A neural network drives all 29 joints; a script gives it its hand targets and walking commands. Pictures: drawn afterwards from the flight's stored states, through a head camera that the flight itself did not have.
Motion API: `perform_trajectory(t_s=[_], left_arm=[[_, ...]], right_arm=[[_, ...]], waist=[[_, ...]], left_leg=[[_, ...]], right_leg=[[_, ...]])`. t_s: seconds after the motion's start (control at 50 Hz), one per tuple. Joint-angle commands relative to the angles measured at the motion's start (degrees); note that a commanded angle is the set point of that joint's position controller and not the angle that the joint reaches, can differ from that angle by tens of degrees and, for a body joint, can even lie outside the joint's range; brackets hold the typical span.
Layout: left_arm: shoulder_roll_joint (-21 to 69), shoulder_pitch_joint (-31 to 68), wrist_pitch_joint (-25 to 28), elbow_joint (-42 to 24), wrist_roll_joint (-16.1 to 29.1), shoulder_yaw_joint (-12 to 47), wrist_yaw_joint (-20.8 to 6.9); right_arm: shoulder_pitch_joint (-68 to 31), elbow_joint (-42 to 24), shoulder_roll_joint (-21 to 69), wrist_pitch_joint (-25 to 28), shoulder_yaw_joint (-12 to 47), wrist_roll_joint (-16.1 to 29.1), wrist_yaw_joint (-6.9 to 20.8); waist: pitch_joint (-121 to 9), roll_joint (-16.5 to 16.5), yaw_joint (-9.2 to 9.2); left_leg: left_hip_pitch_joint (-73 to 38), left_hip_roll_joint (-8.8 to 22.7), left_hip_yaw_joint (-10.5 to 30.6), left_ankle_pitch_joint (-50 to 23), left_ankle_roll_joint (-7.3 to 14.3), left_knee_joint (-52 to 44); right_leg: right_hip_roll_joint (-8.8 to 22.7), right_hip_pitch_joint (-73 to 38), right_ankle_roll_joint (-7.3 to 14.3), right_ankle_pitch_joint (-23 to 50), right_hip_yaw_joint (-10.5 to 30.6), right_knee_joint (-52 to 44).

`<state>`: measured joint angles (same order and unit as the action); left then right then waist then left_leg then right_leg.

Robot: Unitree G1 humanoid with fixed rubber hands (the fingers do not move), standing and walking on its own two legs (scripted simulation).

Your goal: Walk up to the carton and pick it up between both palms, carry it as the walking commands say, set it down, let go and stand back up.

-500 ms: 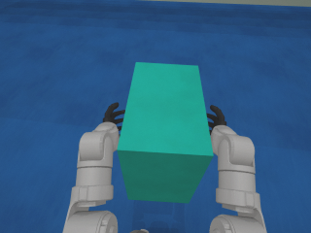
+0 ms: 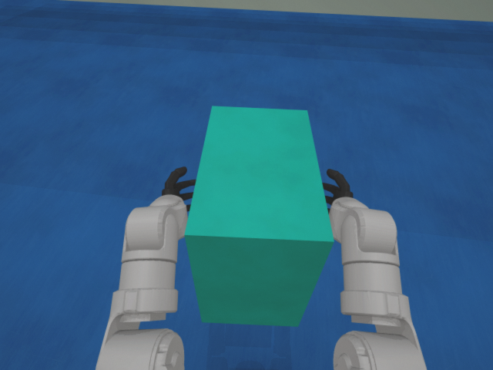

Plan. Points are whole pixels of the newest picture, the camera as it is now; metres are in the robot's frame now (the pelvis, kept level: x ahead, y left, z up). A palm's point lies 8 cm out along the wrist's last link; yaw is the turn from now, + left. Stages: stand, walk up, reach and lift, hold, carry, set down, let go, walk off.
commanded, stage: carry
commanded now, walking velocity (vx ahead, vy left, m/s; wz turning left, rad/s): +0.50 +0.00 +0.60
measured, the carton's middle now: (254, 215) +0.37 +0.02 +0.04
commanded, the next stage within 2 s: none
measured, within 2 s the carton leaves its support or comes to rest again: neither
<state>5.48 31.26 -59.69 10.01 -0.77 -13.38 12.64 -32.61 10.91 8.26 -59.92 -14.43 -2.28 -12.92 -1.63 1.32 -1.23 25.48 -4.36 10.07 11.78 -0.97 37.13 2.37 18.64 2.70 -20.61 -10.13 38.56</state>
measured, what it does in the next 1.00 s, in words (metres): walks ahead, turning left: left foot, then right foot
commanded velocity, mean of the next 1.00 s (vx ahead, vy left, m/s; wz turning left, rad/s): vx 0.50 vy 0.00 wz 0.60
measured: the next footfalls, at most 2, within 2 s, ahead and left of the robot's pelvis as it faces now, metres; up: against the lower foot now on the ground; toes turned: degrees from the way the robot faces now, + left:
left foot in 0.30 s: +0.13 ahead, +0.19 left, +0.00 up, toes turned -3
right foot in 0.52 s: +0.08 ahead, -0.04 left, +0.00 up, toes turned -2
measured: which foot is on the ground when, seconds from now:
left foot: down 0.00-0.04, up 0.06-0.28, down 0.30-0.52, up 0.54-0.68, down 0.70-0.98, up 1.00-1.00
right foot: down 0.00-0.34, up 0.36-0.50, down 0.52-0.78, up 0.80-0.96, down 0.98-1.00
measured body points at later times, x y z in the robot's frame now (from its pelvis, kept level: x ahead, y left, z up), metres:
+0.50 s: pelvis +0.09 +0.07 +0.00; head +0.13 +0.07 +0.45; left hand +0.41 +0.27 +0.08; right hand +0.45 +0.00 +0.08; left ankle +0.09 +0.19 -0.72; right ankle +0.04 -0.04 -0.71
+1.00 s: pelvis +0.31 +0.21 +0.01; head +0.35 +0.22 +0.46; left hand +0.55 +0.45 +0.09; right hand +0.65 +0.20 +0.08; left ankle +0.23 +0.26 -0.71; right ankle +0.38 +0.12 -0.72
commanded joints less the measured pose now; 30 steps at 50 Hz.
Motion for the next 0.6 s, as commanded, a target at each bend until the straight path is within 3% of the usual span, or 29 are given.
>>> perform_trajectory(t_s=[0.0, 0.02, 0.04, 0.06, 0.08, 0.1, 0.12, 0.14, 0.18, 0.2, 0.22, 0.24, 0.26, 0.28, 0.3, 0.32, 0.34, 0.36, 0.38, 0.4, 0.42, 0.44, 0.46, 0.48, 0.5, 0.52, 0.54, 0.56, 0.58], left_arm=[[51.66, 48.40, 2.23, -17.34, 15.66, 33.98, -4.53], [51.47, 40.32, 1.68, -12.70, 13.94, 33.68, -5.29], [51.02, 41.99, 1.73, -12.47, 12.78, 33.77, -5.29], [51.84, 45.72, 2.25, -16.40, 13.96, 34.42, -4.80], [52.56, 49.06, 1.37, -13.49, 13.27, 34.28, -5.02], [51.49, 45.51, 0.91, -13.01, 11.79, 33.53, -4.29], [50.29, 42.40, 0.57, -14.27, 11.35, 33.85, -4.28], [50.49, 42.27, 0.75, -15.35, 11.41, 33.12, -3.93], [48.87, 40.08, 0.30, -15.29, 9.49, 32.57, -3.51], [49.40, 43.23, 0.80, -18.78, 10.91, 32.87, -3.64], [50.87, 43.50, 0.25, -19.71, 11.64, 34.49, -3.73], [52.03, 41.82, 0.30, -18.59, 11.52, 34.07, -3.86], [52.39, 38.51, 0.21, -17.90, 10.89, 34.06, -3.74], [51.21, 38.51, -0.25, -18.16, 10.21, 33.43, -3.24], [51.22, 39.70, 0.02, -15.10, 8.91, 33.09, -3.10], [52.81, 34.52, -0.72, -15.05, 8.97, 34.58, -3.37], [53.42, 31.46, -0.62, -14.53, 9.31, 35.22, -3.88], [53.19, 35.65, 0.13, -17.86, 10.72, 36.33, -4.10], [56.21, 34.26, 0.26, -18.87, 12.51, 37.56, -4.79], [54.84, 31.40, 0.45, -19.27, 12.56, 36.57, -5.01], [56.01, 34.17, 0.90, -22.70, 13.91, 38.06, -5.29], [56.14, 33.30, 1.05, -21.85, 14.05, 37.28, -5.66], [56.93, 33.89, 1.22, -22.58, 14.43, 37.62, -5.78], [54.61, 24.15, 0.52, -19.33, 12.90, 36.00, -5.51], [53.99, 21.62, 0.46, -21.81, 13.38, 36.30, -5.80], [52.42, 19.45, 0.69, -20.76, 10.81, 34.62, -5.53], [52.53, 20.37, 0.62, -22.09, 10.86, 35.33, -5.25], [50.76, 28.48, 1.10, -23.49, 11.54, 35.24, -5.31], [51.18, 25.51, 0.45, -24.81, 12.04, 36.60, -5.67]], right_arm=[[-49.90, -19.16, 49.72, 2.05, 33.74, 14.76, 2.71], [-42.74, -14.93, 48.86, 1.44, 33.25, 12.25, 3.33], [-43.37, -13.25, 49.55, 1.19, 33.36, 11.40, 3.76], [-45.02, -15.61, 49.48, 1.31, 33.36, 12.59, 3.63], [-50.46, -15.50, 49.93, 0.80, 33.98, 12.92, 3.86], [-48.04, -14.50, 48.85, 0.53, 33.12, 13.33, 3.86], [-40.97, -12.07, 48.69, -0.24, 32.33, 12.28, 4.09], [-42.67, -13.85, 49.11, -0.27, 33.46, 13.30, 3.90], [-40.02, -11.57, 49.55, -0.92, 33.70, 12.95, 4.57], [-38.64, -9.74, 51.23, -1.35, 33.86, 13.25, 4.75], [-38.14, -12.09, 50.83, -1.39, 32.91, 12.92, 4.62], [-42.88, -16.89, 50.49, -0.54, 33.92, 14.09, 4.39], [-39.63, -16.50, 50.82, -0.84, 34.22, 14.62, 4.82], [-35.66, -13.26, 49.52, -1.37, 32.88, 14.05, 4.54], [-43.62, -16.75, 48.14, -0.36, 33.41, 14.86, 4.62], [-35.67, -13.15, 46.84, -0.81, 31.78, 12.80, 4.59], [-34.15, -16.63, 47.32, -0.46, 33.41, 13.07, 4.55], [-33.92, -17.25, 47.79, 0.02, 32.53, 12.57, 4.32], [-34.61, -21.23, 50.11, -0.04, 34.36, 13.30, 4.69], [-31.68, -20.75, 50.19, 0.00, 34.76, 12.85, 4.51], [-32.68, -23.09, 50.93, 0.62, 34.80, 12.80, 4.70], [-35.23, -25.26, 50.81, 1.02, 35.75, 13.36, 4.54], [-36.73, -26.84, 50.00, 1.46, 35.70, 13.14, 4.36], [-30.44, -25.53, 49.68, 0.79, 36.49, 12.97, 4.13], [-25.16, -25.37, 50.60, -0.20, 38.12, 13.47, 4.40], [-28.92, -28.22, 49.36, -0.10, 39.53, 14.38, 4.89], [-30.78, -30.36, 48.58, 0.23, 40.10, 14.83, 4.98], [-35.80, -28.50, 48.50, 0.24, 40.24, 15.20, 5.15], [-32.60, -27.94, 50.28, -0.12, 41.19, 15.36, 5.14]], waist=[[-27.24, -7.75, -0.45], [-28.27, -15.03, -0.45], [-28.09, -13.51, 0.32], [-26.55, -9.33, 0.82], [-24.58, -8.43, 0.62], [-25.38, -3.01, 0.45], [-25.37, -4.63, 0.94], [-25.14, -6.55, 0.72], [-25.50, -7.16, 0.60], [-26.07, -8.85, 1.02], [-24.96, -6.57, 1.03], [-26.59, -9.84, 0.78], [-31.52, -7.32, 1.97], [-31.60, -3.66, 3.16], [-31.11, 5.37, 2.96], [-31.42, 21.35, 2.88], [-28.74, 18.50, 3.10], [-30.07, 14.48, 3.38], [-30.19, 8.26, 3.00], [-32.21, 6.06, 2.20], [-34.30, 9.33, 1.30], [-35.90, 5.14, 0.32], [-36.23, 4.76, -1.95], [-33.58, -7.42, -1.88], [-32.03, -16.72, -0.97], [-29.10, -17.62, -0.87], [-26.97, -16.00, -1.58], [-22.30, -15.11, -1.25], [-21.62, -10.13, -0.86]], left_leg=[[14.71, 0.19, -2.60, 14.31, 4.42, 2.79], [18.66, 0.49, -8.44, 16.39, 2.44, 14.02], [18.25, 5.47, -8.18, 15.26, 2.01, 14.20], [16.49, 5.96, -7.46, 13.45, 2.04, 14.25], [17.87, 6.65, -7.71, 13.07, 2.21, 14.97], [16.88, 6.53, -7.71, 13.15, 2.08, 14.73], [14.22, 6.69, -7.42, 12.42, 2.20, 14.12], [14.50, 6.62, -9.29, 10.14, 1.67, 12.31], [11.56, 5.12, -10.20, 9.22, 2.26, 10.04], [10.44, 5.99, -10.55, 7.20, 2.22, 9.66], [9.61, 5.13, -11.26, 9.33, 2.83, 5.28], [9.18, 4.70, -10.86, 10.85, 2.71, 2.53], [2.16, 3.23, -12.66, 5.26, 3.67, -3.80], [-5.82, 1.00, -10.99, 4.42, 5.71, -13.69], [-13.99, 5.08, 5.19, 3.94, 7.66, -16.63], [-24.64, 13.00, 27.38, -12.90, 14.11, -14.19], [-33.81, 11.81, 28.89, -22.03, 16.42, -11.68], [-36.30, 12.59, 27.17, -32.17, 17.04, -9.20], [-36.86, 12.23, 23.56, -38.87, 16.35, -7.68], [-33.04, 12.00, 19.99, -42.85, 14.92, -5.24], [-25.00, 10.72, 16.21, -44.38, 13.49, -1.35], [-14.67, 9.19, 13.17, -37.32, 11.96, 1.07], [3.28, 5.71, 5.87, -27.44, 9.50, 6.42], [20.05, 0.54, -3.07, 3.07, 6.00, 15.87], [31.15, -0.88, -9.95, 13.86, 3.26, 25.81], [32.36, 3.96, -10.34, 16.89, 2.57, 26.32], [32.06, 4.39, -9.94, 17.44, 3.08, 24.24], [30.62, 6.24, -10.06, 16.78, 2.86, 17.59], [26.49, 5.16, -10.33, 13.19, 3.11, 15.95]], right_leg=[[11.17, -26.12, 4.93, -13.79, 21.31, -16.27], [22.30, -28.83, 8.95, -6.16, 25.92, -21.73], [26.43, -26.86, 10.94, -11.54, 25.09, -22.52], [24.93, -24.27, 9.41, -9.65, 21.02, -20.77], [24.85, -24.90, 9.81, -5.98, 18.85, -20.14], [24.20, -24.33, 9.20, -3.94, 17.40, -19.33], [24.14, -21.94, 8.41, -5.18, 15.03, -18.40], [23.96, -23.03, 7.65, -3.64, 12.92, -17.01], [22.48, -22.73, 6.75, -1.04, 10.79, -16.31], [22.58, -22.82, 5.83, 6.38, 8.94, -13.74], [21.99, -24.07, 4.82, 10.29, 7.10, -11.44], [21.59, -26.16, 4.13, 13.56, 6.74, -9.18], [20.21, -26.76, 1.64, 13.43, 2.40, -5.10], [16.82, -22.34, -1.28, 9.71, -0.78, 3.38], [9.99, -11.06, -4.55, 3.50, -2.18, 14.16], [2.21, 5.99, -8.15, -9.98, -1.17, 23.60], [-1.97, 15.90, -7.92, -21.63, 3.72, 19.67], [-1.67, 16.83, -8.10, -21.55, 5.29, 18.77], [-2.07, 15.08, -7.46, -20.53, 5.74, 12.83], [-0.88, 8.00, -6.16, -17.06, 7.59, 6.07], [0.59, -3.04, -5.17, -12.03, 8.55, -1.45], [2.02, -16.11, -4.93, -6.17, 8.29, -7.97], [6.63, -35.72, -3.86, 4.17, 10.61, -14.53], [17.54, -51.03, -1.61, 29.22, 17.02, -16.03], [26.59, -59.64, 0.56, 60.07, 22.98, -10.18], [29.38, -57.07, 4.56, 64.03, 22.59, -7.83], [28.53, -55.09, 6.33, 58.33, 17.34, -7.02], [28.38, -50.01, 6.71, 49.65, 15.27, -8.75], [25.21, -47.46, 4.59, 46.35, 10.72, -8.98]])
